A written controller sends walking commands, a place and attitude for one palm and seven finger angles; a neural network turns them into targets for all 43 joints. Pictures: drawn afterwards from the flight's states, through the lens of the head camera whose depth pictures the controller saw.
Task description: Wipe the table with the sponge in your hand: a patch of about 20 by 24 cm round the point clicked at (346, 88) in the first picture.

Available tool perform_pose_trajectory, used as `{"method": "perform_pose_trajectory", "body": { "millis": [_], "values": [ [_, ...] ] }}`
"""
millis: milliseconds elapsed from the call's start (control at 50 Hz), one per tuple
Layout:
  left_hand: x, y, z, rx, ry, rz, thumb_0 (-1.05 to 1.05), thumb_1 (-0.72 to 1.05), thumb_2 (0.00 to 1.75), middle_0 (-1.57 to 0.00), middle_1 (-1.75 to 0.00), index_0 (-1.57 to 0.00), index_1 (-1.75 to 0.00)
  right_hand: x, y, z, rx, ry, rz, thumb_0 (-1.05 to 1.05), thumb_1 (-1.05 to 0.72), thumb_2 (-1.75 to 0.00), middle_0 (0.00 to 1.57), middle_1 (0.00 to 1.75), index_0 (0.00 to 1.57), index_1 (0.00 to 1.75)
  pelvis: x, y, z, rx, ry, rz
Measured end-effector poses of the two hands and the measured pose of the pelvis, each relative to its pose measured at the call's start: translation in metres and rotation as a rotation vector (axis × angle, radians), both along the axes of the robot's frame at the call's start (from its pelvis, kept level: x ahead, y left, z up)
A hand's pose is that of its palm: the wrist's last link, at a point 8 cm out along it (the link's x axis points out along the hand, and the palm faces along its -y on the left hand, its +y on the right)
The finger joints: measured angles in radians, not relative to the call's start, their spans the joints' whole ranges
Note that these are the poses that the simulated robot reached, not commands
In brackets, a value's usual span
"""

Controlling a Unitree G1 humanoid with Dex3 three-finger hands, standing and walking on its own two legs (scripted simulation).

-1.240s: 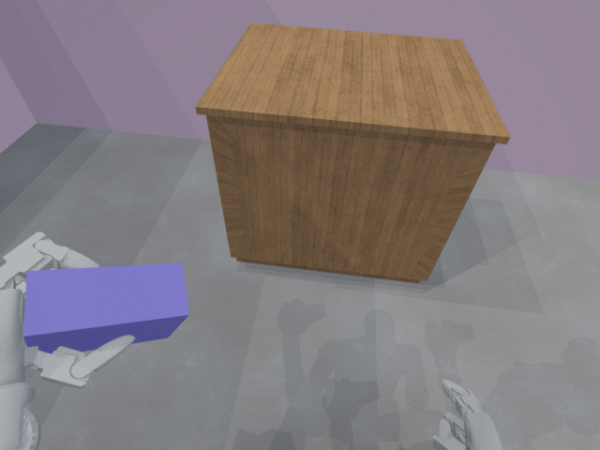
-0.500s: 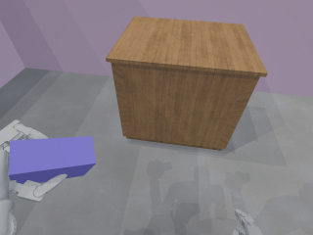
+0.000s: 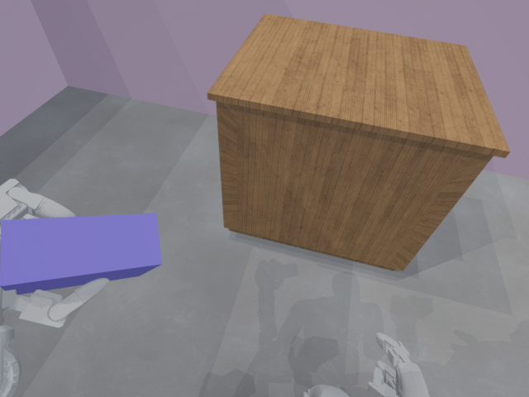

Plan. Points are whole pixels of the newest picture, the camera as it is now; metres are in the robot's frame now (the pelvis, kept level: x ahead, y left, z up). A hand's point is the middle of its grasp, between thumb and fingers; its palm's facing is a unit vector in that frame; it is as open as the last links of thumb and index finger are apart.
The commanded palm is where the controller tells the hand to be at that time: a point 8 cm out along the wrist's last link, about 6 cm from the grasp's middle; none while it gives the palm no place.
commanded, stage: walk to a spot facing it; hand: left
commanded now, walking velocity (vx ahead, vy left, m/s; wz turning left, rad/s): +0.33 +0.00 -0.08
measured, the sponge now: (107, 251) +0.23 +0.20 +0.16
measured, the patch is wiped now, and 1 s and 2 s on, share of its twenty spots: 0.00 0.00 0.00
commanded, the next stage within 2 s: turn to face it in 0.68 s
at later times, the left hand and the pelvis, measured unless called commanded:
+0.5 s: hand (177, 188) +0.33 +0.15 +0.17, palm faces +0.36 -0.75 -0.55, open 9.9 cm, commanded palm +0.27 +0.20 +0.18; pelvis +0.12 -0.09 -0.01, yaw +4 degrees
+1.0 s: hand (106, 208) +0.27 +0.21 +0.19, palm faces +0.63 -0.68 -0.37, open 9.9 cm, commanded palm +0.22 +0.23 +0.18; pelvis +0.13 -0.08 +0.00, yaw +13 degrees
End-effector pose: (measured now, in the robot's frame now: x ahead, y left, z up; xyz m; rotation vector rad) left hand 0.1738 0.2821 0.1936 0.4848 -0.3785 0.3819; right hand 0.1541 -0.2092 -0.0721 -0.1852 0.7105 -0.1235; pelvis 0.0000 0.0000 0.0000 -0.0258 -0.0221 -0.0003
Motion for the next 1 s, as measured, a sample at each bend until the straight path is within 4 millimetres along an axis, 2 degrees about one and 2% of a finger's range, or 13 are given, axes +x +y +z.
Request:
{"method": "perform_pose_trajectory", "body": {
  "millis": [60,140,200,260,320,440,540,600,660,820,860,920,1000],
  "values": [
    [0.015,-0.012,0.005,0.009,0.024,-0.022,-0.01,-0.47,0.98,-0.77,-1.33,-0.77,-1.33,0.014,0.005,-0.001,0.038,0.006,0.006,0.01,-0.9,-0.89,0.2,0.3,0.2,0.3,0.016,-0.006,0.004,0.001,0.011,-0.014],
    [0.04,-0.027,0.001,0.031,0.088,-0.022,-0.01,-0.47,0.98,-0.77,-1.33,-0.77,-1.33,0.03,-0.005,-0.009,0.064,0.031,-0.002,0.01,-0.9,-0.89,0.2,0.3,0.2,0.3,0.041,-0.019,0.005,0.013,0.015,-0.027],
    [0.065,-0.041,-0.005,0.056,0.129,-0.003,-0.01,-0.47,0.98,-0.77,-1.33,-0.77,-1.33,0.044,-0.024,-0.021,0.072,0.054,-0.012,0.01,-0.9,-0.89,0.21,0.3,0.21,0.3,0.061,-0.036,0.0,0.022,0.012,-0.028],
    [0.087,-0.06,-0.011,0.1,0.121,0.013,-0.01,-0.47,0.99,-0.77,-1.33,-0.77,-1.33,0.062,-0.051,-0.042,0.07,0.071,-0.014,0.01,-0.89,-0.89,0.21,0.3,0.21,0.3,0.081,-0.056,-0.017,0.035,-0.001,-0.007],
    [0.106,-0.079,-0.017,0.077,0.108,0.005,-0.01,-0.47,0.99,-0.77,-1.33,-0.77,-1.33,0.08,-0.08,-0.054,0.036,0.114,-0.013,0.01,-0.9,-0.89,0.2,0.3,0.2,0.3,0.09,-0.069,-0.022,0.038,-0.02,0.015],
    [0.118,-0.099,-0.013,0.105,0.171,-0.018,-0.01,-0.47,0.99,-0.77,-1.33,-0.77,-1.33,0.109,-0.124,-0.036,-0.021,0.125,-0.052,0.01,-0.9,-0.89,0.2,0.3,0.2,0.3,0.113,-0.086,-0.01,0.052,-0.012,0.043],
    [0.117,-0.098,0.005,0.154,0.143,0.021,-0.01,-0.47,0.99,-0.77,-1.33,-0.77,-1.33,0.134,-0.138,-0.019,-0.076,0.114,-0.017,0.01,-0.9,-0.89,0.2,0.3,0.2,0.3,0.129,-0.096,-0.004,0.062,0.002,0.081],
    [0.112,-0.091,0.011,0.146,0.109,0.07,-0.01,-0.47,0.99,-0.77,-1.33,-0.77,-1.33,0.15,-0.136,-0.014,-0.095,0.102,0.021,0.01,-0.9,-0.89,0.2,0.3,0.2,0.3,0.137,-0.097,-0.003,0.064,0.009,0.107],
    [0.105,-0.081,0.007,0.106,0.089,0.127,-0.01,-0.47,0.99,-0.77,-1.33,-0.77,-1.33,0.166,-0.125,-0.011,-0.103,0.086,0.063,0.01,-0.9,-0.89,0.2,0.3,0.2,0.3,0.143,-0.094,-0.005,0.06,0.015,0.133],
    [0.084,-0.05,-0.019,-0.036,0.018,0.217,-0.01,-0.47,0.99,-0.77,-1.33,-0.77,-1.33,0.2,-0.066,-0.009,-0.1,0.02,0.183,0.01,-0.9,-0.89,0.2,0.3,0.2,0.3,0.148,-0.076,-0.018,0.061,0.0,0.204],
    [0.079,-0.045,-0.019,-0.04,0.011,0.219,-0.01,-0.47,0.99,-0.77,-1.33,-0.77,-1.33,0.202,-0.047,-0.006,-0.071,0.0,0.225,0.01,-0.9,-0.89,0.2,0.3,0.2,0.3,0.144,-0.074,-0.016,0.045,-0.014,0.225],
    [0.068,-0.042,-0.009,-0.011,0.006,0.226,-0.01,-0.47,0.99,-0.77,-1.33,-0.77,-1.33,0.199,-0.022,0.0,-0.016,-0.008,0.293,0.01,-0.9,-0.89,0.2,0.3,0.2,0.3,0.138,-0.076,-0.008,0.013,-0.024,0.248],
    [0.048,-0.047,0.008,0.006,-0.021,0.244,-0.01,-0.47,0.99,-0.77,-1.33,-0.77,-1.33,0.192,-0.006,0.008,0.043,-0.026,0.336,0.01,-0.9,-0.89,0.2,0.3,0.2,0.3,0.132,-0.08,-0.001,-0.006,-0.026,0.23]
  ]
}}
